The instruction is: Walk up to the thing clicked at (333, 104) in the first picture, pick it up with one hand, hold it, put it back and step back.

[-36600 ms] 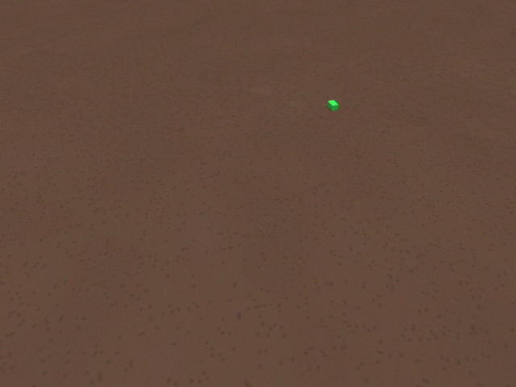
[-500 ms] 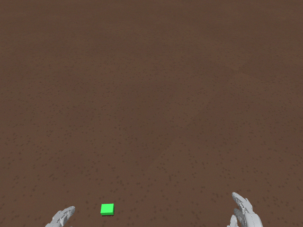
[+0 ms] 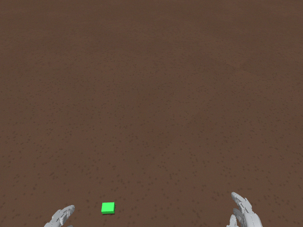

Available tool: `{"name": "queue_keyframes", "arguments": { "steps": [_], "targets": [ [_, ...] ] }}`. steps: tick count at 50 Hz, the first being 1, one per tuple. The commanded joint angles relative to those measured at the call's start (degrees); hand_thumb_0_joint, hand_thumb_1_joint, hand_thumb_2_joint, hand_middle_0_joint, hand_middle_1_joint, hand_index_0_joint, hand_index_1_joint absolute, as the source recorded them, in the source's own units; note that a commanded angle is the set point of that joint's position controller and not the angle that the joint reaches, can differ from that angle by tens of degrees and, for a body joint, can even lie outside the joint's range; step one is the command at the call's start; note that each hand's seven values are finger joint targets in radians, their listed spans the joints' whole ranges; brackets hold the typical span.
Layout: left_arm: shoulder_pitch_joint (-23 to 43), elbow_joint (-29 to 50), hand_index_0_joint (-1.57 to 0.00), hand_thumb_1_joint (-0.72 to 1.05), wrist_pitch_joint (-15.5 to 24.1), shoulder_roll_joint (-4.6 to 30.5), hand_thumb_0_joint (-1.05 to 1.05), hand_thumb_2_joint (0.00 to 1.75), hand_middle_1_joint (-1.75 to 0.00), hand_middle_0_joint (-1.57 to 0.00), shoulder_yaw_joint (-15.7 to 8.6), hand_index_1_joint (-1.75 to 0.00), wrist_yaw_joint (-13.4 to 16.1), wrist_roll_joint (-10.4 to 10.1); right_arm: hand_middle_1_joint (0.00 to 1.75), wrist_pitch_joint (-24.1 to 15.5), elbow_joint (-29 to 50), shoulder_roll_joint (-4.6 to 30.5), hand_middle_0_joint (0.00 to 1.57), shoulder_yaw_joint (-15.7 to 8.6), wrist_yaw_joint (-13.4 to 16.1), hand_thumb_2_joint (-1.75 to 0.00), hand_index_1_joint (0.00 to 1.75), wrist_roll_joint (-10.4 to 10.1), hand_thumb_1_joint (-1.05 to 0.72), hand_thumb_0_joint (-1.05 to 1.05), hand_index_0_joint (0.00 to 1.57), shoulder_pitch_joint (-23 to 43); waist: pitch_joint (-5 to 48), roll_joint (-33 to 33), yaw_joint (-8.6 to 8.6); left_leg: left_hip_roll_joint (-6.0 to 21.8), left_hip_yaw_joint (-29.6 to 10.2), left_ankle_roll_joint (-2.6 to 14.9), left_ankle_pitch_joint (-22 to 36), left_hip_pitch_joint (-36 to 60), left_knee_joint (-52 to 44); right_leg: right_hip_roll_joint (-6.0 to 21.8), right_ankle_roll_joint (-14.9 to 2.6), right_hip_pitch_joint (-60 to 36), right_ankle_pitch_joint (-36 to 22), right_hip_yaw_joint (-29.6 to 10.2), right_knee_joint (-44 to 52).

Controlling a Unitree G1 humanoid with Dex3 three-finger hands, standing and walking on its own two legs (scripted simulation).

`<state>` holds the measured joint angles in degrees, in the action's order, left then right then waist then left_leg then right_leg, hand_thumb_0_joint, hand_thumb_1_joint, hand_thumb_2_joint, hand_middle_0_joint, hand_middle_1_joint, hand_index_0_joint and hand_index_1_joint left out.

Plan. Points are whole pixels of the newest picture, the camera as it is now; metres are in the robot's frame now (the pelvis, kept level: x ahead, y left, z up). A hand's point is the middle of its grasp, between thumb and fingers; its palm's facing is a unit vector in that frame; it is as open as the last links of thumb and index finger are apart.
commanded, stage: home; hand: left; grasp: from above
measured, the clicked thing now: (108, 208) +0.43 +0.23 -0.69
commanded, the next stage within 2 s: stand in 0.54 s
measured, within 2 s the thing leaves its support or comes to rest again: neither
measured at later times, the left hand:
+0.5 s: hand out of the picture +0.16 +0.18 -0.05, palm faces +0.03 -0.98 -0.22, open 7.4 cm
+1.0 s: hand out of the picture +0.09 +0.24 -0.10, palm faces +0.03 -0.94 -0.34, open 7.4 cm
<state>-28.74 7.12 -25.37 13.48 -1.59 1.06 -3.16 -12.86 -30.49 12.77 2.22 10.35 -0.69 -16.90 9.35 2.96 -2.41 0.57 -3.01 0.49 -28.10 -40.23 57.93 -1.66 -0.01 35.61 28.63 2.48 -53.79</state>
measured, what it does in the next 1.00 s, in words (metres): stands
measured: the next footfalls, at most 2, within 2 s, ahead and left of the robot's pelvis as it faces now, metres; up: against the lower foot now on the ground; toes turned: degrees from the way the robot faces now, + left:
none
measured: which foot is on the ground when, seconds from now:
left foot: down 0.00-1.00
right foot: down 0.00-1.00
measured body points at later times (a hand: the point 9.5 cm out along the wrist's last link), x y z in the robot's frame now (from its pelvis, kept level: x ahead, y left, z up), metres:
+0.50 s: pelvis +0.00 +0.00 +0.00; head +0.02 +0.00 +0.45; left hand +0.16 +0.23 -0.03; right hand +0.16 -0.25 -0.06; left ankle +0.01 +0.11 -0.68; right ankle -0.02 -0.12 -0.68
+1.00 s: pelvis -0.01 +0.00 +0.04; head +0.00 +0.01 +0.49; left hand +0.09 +0.28 -0.08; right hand +0.09 -0.27 -0.08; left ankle +0.01 +0.11 -0.68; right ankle -0.02 -0.12 -0.68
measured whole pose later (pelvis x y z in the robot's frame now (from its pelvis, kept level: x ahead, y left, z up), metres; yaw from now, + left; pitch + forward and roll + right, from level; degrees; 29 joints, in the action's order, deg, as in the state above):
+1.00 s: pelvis -0.01 +0.00 +0.04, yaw +0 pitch -1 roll +0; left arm -12.9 -45.9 -2.4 16.2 -2.7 2.1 2.6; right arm -1.1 -52.6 16.1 -2.4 1.2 3.0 -11.0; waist -1.4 -0.2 0.9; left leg -1.5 -0.5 1.4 -18.8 -18.2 37.7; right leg 0.7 0.6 15.8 20.8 0.0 -37.4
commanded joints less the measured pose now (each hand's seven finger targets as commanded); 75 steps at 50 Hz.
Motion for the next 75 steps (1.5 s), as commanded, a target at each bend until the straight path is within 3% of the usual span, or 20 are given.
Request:
{"name": "queue_keyframes", "arguments": {
  "steps": [1, 3, 6, 9, 22, 30, 31, 32, 33, 34, 35, 37, 40, 43, 47, 50, 53, 56, 73, 75],
  "targets": [
    [0.62, 11.00, -0.20, 0.90, 3.23, 6.10, 0.00, 0.90, -0.30, -0.20, -3.23, -0.30, 0.35, 0.35, 0.30, -3.45, 9.11, 7.61, 0.20, -3.53, 0.46, -0.90, 0.30, 0.18, -0.90, 0.00, 0.20, 3.57, 5.13, 1.46, 0.28, -0.13, -0.98, 0.05, 16.01, 8.59, -9.92, -0.48, -0.77, -1.25, -13.97, 0.83, 6.94],
    [-0.41, 10.16, -0.20, 0.90, 3.02, 4.86, 0.00, 0.90, -0.30, -0.20, -2.56, -0.30, 0.46, 0.25, 0.30, -3.25, 9.77, 6.86, 0.20, -3.17, 0.47, -0.90, 0.30, 0.08, -0.90, 0.00, 0.20, 3.64, 5.47, -0.23, 0.15, -0.33, -0.45, 0.39, 17.74, 8.35, -8.78, -0.43, -0.53, -1.55, -16.21, 0.80, 7.46],
    [0.49, 10.62, -0.20, 0.90, 3.11, 6.66, 0.00, 0.90, -0.30, -0.20, -4.24, -0.30, 0.60, 0.02, 0.30, -2.98, 9.23, 7.43, 0.20, -3.51, 0.39, -0.90, 0.30, 0.13, -0.90, 0.00, 0.20, 3.41, 5.36, -0.50, 0.14, -0.52, 0.03, 0.66, 17.85, 8.00, -8.05, -0.18, -0.28, -2.05, -17.25, 0.26, 7.90],
    [1.17, 10.83, -0.20, 0.90, 3.04, 6.23, 0.00, 0.90, -0.30, -0.20, -2.93, -0.30, 0.59, 0.26, 0.30, -2.93, 9.33, 7.22, 0.20, -3.21, 0.41, -0.90, 0.30, 0.08, -0.90, 0.00, 0.20, 3.49, 4.65, 0.01, -0.04, -0.62, 0.03, 0.67, 16.83, 7.78, -8.34, -0.08, -0.19, -1.32, -16.39, 0.23, 8.04],
    [0.49, 11.20, -0.20, 0.90, 2.85, 6.77, 0.00, 0.90, -0.30, -0.20, -4.02, -0.30, 0.73, 0.09, 0.30, -2.51, 10.03, 7.58, 0.20, -3.57, 0.23, -0.90, 0.30, -0.13, -0.90, 0.00, 0.20, 3.65, 4.98, -0.63, 0.34, -0.48, -0.22, 0.63, 16.20, 7.61, -8.59, -0.21, -0.38, -1.36, -15.47, 0.33, 7.95],
    [0.49, 11.11, -0.20, 0.90, 3.16, 5.55, 0.00, 0.90, -0.30, -0.20, -2.85, -0.30, 0.53, -0.08, 0.30, -2.42, 10.20, 7.10, 0.20, -3.24, 0.15, -0.90, 0.30, -0.06, -0.90, 0.00, 0.20, 3.87, 4.20, -0.14, 0.18, -0.32, -0.47, 0.52, 14.71, 7.28, -9.11, -0.31, -0.50, -0.95, -13.94, 0.71, 7.94],
    [0.03, 10.81, -0.20, 0.90, 3.12, 6.60, 0.00, 0.90, -0.30, -0.20, -4.09, -0.30, 0.75, -0.02, 0.30, -2.43, 10.20, 7.84, 0.20, -3.76, 0.26, -0.90, 0.30, -0.05, -0.90, 0.00, 0.20, 3.52, 5.19, -0.67, 0.09, -0.36, -0.51, 0.59, 14.69, 7.47, -9.13, -0.36, -0.59, -1.37, -13.81, 0.58, 7.63],
    [17.43, -9.29, -0.20, 0.90, 14.55, 10.05, 0.00, 0.90, -0.30, -0.20, -3.16, -0.30, 2.70, 6.88, 0.30, 3.18, -4.60, 12.72, 0.20, -5.37, -3.16, -0.90, 0.30, 6.94, -0.90, 0.00, 0.20, 8.60, -8.91, -3.06, 5.07, 2.25, -2.96, 3.34, 24.21, 8.40, -15.19, 4.33, -2.29, -10.75, -15.94, -5.29, 11.02],
    [12.95, -19.11, -0.20, 0.90, 18.46, 10.91, 0.00, 0.90, -0.30, -0.20, -4.32, -0.30, 2.39, 7.18, 0.30, 5.25, -5.50, 12.69, 0.20, -6.49, -4.56, -0.90, 0.30, 6.70, -0.90, 0.00, 0.20, 8.39, -3.69, -5.93, 4.23, 1.20, -0.90, 3.74, 25.88, 11.77, -14.28, 5.08, -4.48, -13.64, -17.53, -7.81, 12.61],
    [12.64, -21.44, -0.20, 0.90, 20.43, 11.40, 0.00, 0.90, -0.30, -0.20, -4.18, -0.30, 2.27, 7.32, 0.30, 6.24, -4.88, 12.75, 0.20, -6.37, -5.42, -0.90, 0.30, 6.84, -0.90, 0.00, 0.20, 8.14, -2.27, -7.92, 3.30, 0.81, -0.43, 3.70, 26.74, 14.82, -13.81, 5.96, -5.34, -12.99, -19.41, -9.45, 13.49],
    [14.36, -23.04, -0.20, 0.90, 21.60, 10.88, 0.00, 0.90, -0.30, -0.20, -3.55, -0.30, 1.77, 7.04, 0.30, 6.82, -4.91, 12.26, 0.20, -5.94, -6.06, -0.90, 0.30, 7.21, -0.90, 0.00, 0.20, 6.52, -2.89, -4.98, 2.03, 1.10, -1.53, 3.46, 25.20, 14.67, -15.42, 5.32, -4.79, -12.91, -20.18, -9.25, 14.27],
    [15.28, -27.82, -0.20, 0.90, 23.07, 11.50, 0.00, 0.90, -0.30, -0.20, -3.23, -0.30, 1.38, 6.72, 0.30, 7.27, -7.77, 11.17, 0.20, -5.85, -7.91, -0.90, 0.30, 4.44, -0.90, 0.00, 0.20, 6.71, -0.92, -2.76, 3.33, 0.98, -1.85, 3.31, 24.21, 18.57, -18.25, 6.10, -3.56, -17.59, -22.13, -8.35, 14.04],
    [16.76, -34.74, -0.20, 0.90, 23.73, 11.10, 0.00, 0.90, -0.30, -0.20, -3.79, -0.30, 1.51, 5.81, 0.30, 8.13, -9.86, 10.88, 0.20, -6.64, -8.86, -0.90, 0.30, 3.41, -0.90, 0.00, 0.20, 9.05, -1.06, -5.39, 4.16, 0.67, -1.63, 2.94, 22.28, 21.94, -19.29, 6.75, -2.87, -17.27, -19.02, -8.72, 17.89],
    [18.56, -40.60, -0.20, 0.90, 24.84, 10.63, 0.00, 0.90, -0.30, -0.20, -3.65, -0.30, 1.49, 5.74, 0.30, 8.83, -13.06, 11.32, 0.20, -6.70, -9.13, -0.90, 0.30, 3.68, -0.90, 0.00, 0.20, 9.46, -3.05, -2.47, 4.19, 1.91, -3.98, 3.29, 17.94, 22.99, -24.48, 6.14, -2.01, -18.56, -15.87, -7.67, 19.95],
    [19.46, -46.88, -0.20, 0.90, 25.78, 10.81, 0.00, 0.90, -0.30, -0.20, -3.60, -0.30, 1.51, 5.68, 0.30, 9.49, -16.23, 11.61, 0.20, -6.84, -8.85, -0.90, 0.30, 3.64, -0.90, 0.00, 0.20, 9.04, -5.02, -2.20, 3.74, 2.75, -4.93, 3.21, 21.19, 26.01, -27.84, 6.19, -1.79, -20.37, -18.63, -7.13, 22.58],
    [18.86, -51.45, -0.20, 0.90, 25.80, 10.34, 0.00, 0.90, -0.30, -0.20, -3.25, -0.30, 1.47, 5.23, 0.30, 9.94, -18.40, 12.58, 0.20, -6.84, -8.61, -0.90, 0.30, 3.64, -0.90, 0.00, 0.20, 10.21, -8.59, -0.03, 4.06, 4.16, -7.11, 3.26, 16.46, 25.53, -33.86, 5.46, -1.37, -21.81, -15.95, -6.17, 25.19],
    [18.74, -55.57, -0.20, 0.90, 26.28, 11.26, 0.00, 0.90, -0.30, -0.20, -3.26, -0.30, 1.40, 5.20, 0.30, 10.53, -21.01, 12.69, 0.20, -6.78, -8.43, -0.90, 0.30, 3.22, -0.90, 0.00, 0.20, 9.93, -10.69, -2.05, 3.71, 3.40, -5.83, 2.40, 17.05, 26.36, -34.96, 6.52, -1.60, -23.89, -17.27, -7.27, 29.18],
    [19.42, -58.49, -0.20, 0.90, 26.55, 11.75, 0.00, 0.90, -0.30, -0.20, -3.12, -0.30, 1.45, 4.88, 0.30, 10.72, -23.33, 13.04, 0.20, -6.68, -8.30, -0.90, 0.30, 2.73, -0.90, 0.00, 0.20, 8.61, -9.80, -2.32, 2.89, 3.58, -5.30, 2.00, 21.48, 29.96, -36.13, 7.04, -1.28, -25.78, -20.15, -7.20, 31.10],
    [20.53, -68.11, -0.20, 0.90, 26.32, 13.13, 0.00, 0.90, -0.30, -0.20, -2.37, -0.30, 1.30, 4.85, 0.30, 11.51, -29.87, 14.30, 0.20, -6.22, -8.52, -0.90, 0.30, 2.31, -0.90, 0.00, 0.20, 10.91, -12.67, -1.52, 3.13, 4.50, -6.50, 1.30, 13.48, 30.13, -43.57, 7.22, -0.48, -28.43, -16.78, -6.38, 36.46],
    [20.83, -68.67, -0.20, 0.90, 26.55, 13.49, 0.00, 0.90, -0.30, -0.20, -2.39, -0.30, 1.30, 4.68, 0.30, 11.43, -30.37, 13.93, 0.20, -6.00, -8.61, -0.90, 0.30, 2.23, -0.90, 0.00, 0.20, 10.75, -11.79, -2.82, 3.25, 4.55, -5.89, 1.39, 17.62, 31.17, -42.95, 8.00, -0.61, -29.52, -18.88, -7.01, 36.91]
  ]
}}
